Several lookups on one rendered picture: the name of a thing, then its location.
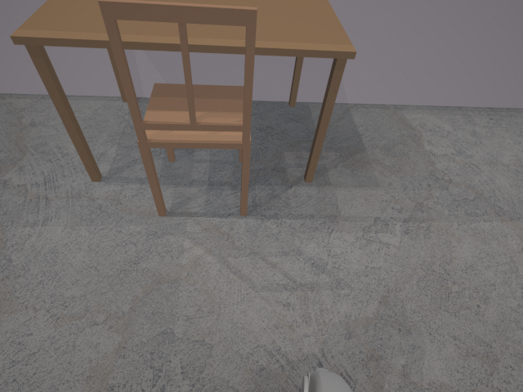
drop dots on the chair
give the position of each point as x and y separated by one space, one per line
187 116

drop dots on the right robot thigh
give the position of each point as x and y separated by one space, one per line
324 381

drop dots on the table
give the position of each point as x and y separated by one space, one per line
300 28

